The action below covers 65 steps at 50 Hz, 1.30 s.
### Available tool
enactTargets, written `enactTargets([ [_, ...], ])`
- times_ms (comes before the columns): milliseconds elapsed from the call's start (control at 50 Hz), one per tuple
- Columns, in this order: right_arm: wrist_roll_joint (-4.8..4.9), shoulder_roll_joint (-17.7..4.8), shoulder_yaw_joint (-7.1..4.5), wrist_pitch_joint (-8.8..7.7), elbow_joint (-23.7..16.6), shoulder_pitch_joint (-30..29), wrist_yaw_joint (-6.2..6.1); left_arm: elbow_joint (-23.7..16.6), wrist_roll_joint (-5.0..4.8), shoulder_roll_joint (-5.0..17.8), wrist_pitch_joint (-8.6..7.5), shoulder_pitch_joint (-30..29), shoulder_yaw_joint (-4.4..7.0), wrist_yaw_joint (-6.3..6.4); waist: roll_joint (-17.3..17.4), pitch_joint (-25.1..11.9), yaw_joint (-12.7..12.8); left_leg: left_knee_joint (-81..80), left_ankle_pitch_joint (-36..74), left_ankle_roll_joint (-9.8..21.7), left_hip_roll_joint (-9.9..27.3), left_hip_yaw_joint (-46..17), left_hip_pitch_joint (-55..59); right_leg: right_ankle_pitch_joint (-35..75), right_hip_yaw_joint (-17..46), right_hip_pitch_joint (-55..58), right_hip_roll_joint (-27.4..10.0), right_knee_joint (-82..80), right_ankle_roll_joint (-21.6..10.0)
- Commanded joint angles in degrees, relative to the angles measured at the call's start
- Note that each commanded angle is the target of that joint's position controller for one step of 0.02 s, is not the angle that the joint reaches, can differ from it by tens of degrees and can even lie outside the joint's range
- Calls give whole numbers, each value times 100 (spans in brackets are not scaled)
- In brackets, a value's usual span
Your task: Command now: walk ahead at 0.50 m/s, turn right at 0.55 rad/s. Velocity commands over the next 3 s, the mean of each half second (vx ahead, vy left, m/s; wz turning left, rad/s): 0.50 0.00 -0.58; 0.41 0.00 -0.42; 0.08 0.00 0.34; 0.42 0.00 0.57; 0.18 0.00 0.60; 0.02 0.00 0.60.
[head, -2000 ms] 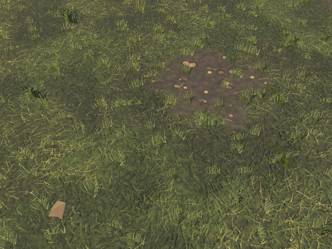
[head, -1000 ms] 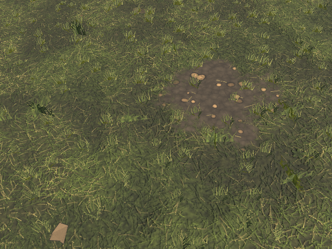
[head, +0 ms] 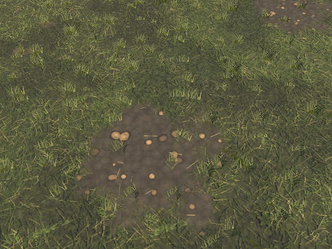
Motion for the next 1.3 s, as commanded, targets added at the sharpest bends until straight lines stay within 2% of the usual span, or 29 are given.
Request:
enactTargets([
  [20,-101,-443,-146,78,-366,175,-55,-495,-23,878,-117,-134,215,107,-273,-416,-242,-712,602,-276,87,52,-366,1591,1431,274,-1385,-1164,-1102],
  [120,-35,-246,-64,43,-750,-945,-31,-399,-82,1004,-42,346,260,230,-555,-257,198,-2965,2283,-368,-335,121,23,723,1206,90,-1038,-1024,-674],
  [180,42,-408,-102,-10,-929,-1257,29,-311,-117,995,-9,577,265,241,-658,-243,297,-3459,2361,-292,-445,-29,188,358,1626,408,-1227,-766,-587],
  [240,57,-654,-192,-97,-957,-1125,96,-334,-96,969,49,552,270,293,-788,-276,142,-3737,1739,-103,-454,-168,419,313,2153,886,-1450,-247,-491],
  [280,29,-802,-299,-156,-776,-398,73,-412,-69,827,95,420,223,294,-857,-547,-246,-4044,1486,140,-485,0,1426,663,2184,846,-1210,405,-304],
  [300,-70,-1035,-381,-185,-690,340,35,-510,-24,531,82,376,106,266,-557,-1213,-591,-3903,1350,452,140,-503,2745,459,1847,368,-882,1617,-108],
  [320,-157,-1514,-501,-140,-619,1096,-8,-638,-52,155,37,982,-4,264,749,-2058,-509,-4027,812,1175,1438,-2482,4835,-1278,1055,-1337,-87,3552,319],
  [340,-16,-1422,-507,-68,-455,1293,49,-710,-190,389,-11,1351,-19,262,1920,-2232,-385,-4602,-599,1644,2066,-4416,5321,-2701,889,-2691,-185,4755,435],
  [360,36,-850,-369,-39,-617,964,39,-606,-225,939,15,960,109,269,1011,-1441,-524,-4769,-1205,1385,1823,-3773,4663,-2206,1019,-3041,-540,5235,489],
  [380,17,-629,-300,14,-670,682,19,-689,-157,1054,58,440,152,268,501,-873,-549,-4799,-779,1124,1559,-2772,3899,-1706,787,-2987,-756,5222,513],
  [400,-26,-526,-252,46,-667,426,20,-761,-93,969,78,188,159,260,303,-484,-431,-4954,-88,1030,1283,-2108,3190,-1354,711,-2782,-926,4970,529],
  [420,-56,-415,-212,52,-635,288,12,-804,-76,875,100,111,175,235,391,-282,-304,-5100,397,963,1073,-1615,2766,-1127,705,-2587,-1089,4705,520],
  [460,-52,-421,-225,13,-555,270,11,-841,-135,611,163,204,136,186,566,-220,-192,-5373,920,970,899,-954,2390,-922,540,-2294,-1219,4484,532],
  [500,-26,-562,-281,-32,-467,328,16,-970,-118,491,204,65,109,179,448,-176,-175,-5529,1449,1089,941,-542,2379,-674,501,-2460,-1278,4226,584],
  [640,4,-862,-343,78,-258,519,-36,-1273,-93,303,124,-917,16,-1,237,16,-480,-5559,2322,914,826,755,2787,991,69,-2385,-1202,2204,576],
  [740,143,-1085,-390,247,-50,925,-29,-1598,-117,301,107,-1519,4,-165,233,232,-578,-5255,3100,809,1110,1039,3443,381,-310,-2146,-967,1353,286],
  [780,193,-1263,-430,304,-21,920,-46,-1594,-66,497,114,-1206,106,-164,433,-68,-257,-4541,4973,742,1143,1192,3632,-219,-554,-1394,-599,1179,38],
  [820,185,-1179,-365,340,-6,873,-82,-1161,-54,980,147,346,390,-65,289,-925,638,-2593,5426,487,852,1497,2887,353,-582,1005,-258,600,-315],
  [840,-65,-734,-190,276,-211,914,-71,-1021,9,1506,196,1084,500,71,-709,-1584,777,-659,2560,195,449,1518,1280,1745,1032,2834,-1489,848,-655],
  [860,-65,-309,-15,145,-319,1538,37,-1169,109,1809,145,679,438,63,-1684,-2493,105,1136,-1962,-121,-568,682,-460,2471,3891,4026,-2956,223,-1765],
  [880,143,-972,-175,94,-200,930,73,-1235,132,1249,110,613,291,11,-636,-2550,534,1481,-1772,-134,-327,-81,-544,3593,3329,3631,-2856,100,-1567],
  [900,241,-955,-170,104,-384,481,64,-1186,125,1061,66,247,199,-6,-613,-1699,404,1308,-1468,-133,-122,34,-758,4775,2181,2937,-2629,221,-1349],
  [920,143,-791,-128,134,-335,414,4,-1129,43,877,36,-54,148,-11,-217,-1224,185,851,-1194,-165,62,68,-672,4753,1630,2176,-2299,125,-1092],
  [940,90,-744,-138,208,-247,493,-37,-1118,23,694,28,-354,89,-1,-205,-969,-27,479,-1001,-216,181,64,-410,4553,1237,1580,-2130,-69,-943],
  [980,108,-570,-130,421,-13,989,-64,-1028,139,554,-35,-669,39,11,-314,-991,-384,93,-518,-344,185,56,577,4717,637,643,-1961,-407,-864],
  [1040,66,-409,-122,543,41,1132,-137,-806,228,606,-96,-949,50,95,-622,-931,-517,-775,170,-519,-39,85,811,4955,-96,363,-1802,-560,-803],
  [1080,52,-471,-139,551,-104,852,-130,-709,188,792,16,-991,109,220,-784,-874,-389,-1166,621,-530,-120,227,650,4565,-343,576,-1779,-573,-755],
  [1220,42,-529,-217,750,-611,354,34,-439,94,726,477,-1079,101,447,-684,-542,-159,-1886,250,-388,-61,382,354,3243,-291,985,-2218,-104,-812],
  [1300,103,-503,-281,837,-812,301,130,-348,-46,988,515,-1037,206,442,-582,-483,-176,-2784,132,58,-198,716,913,832,-90,842,-2500,14,-527],
])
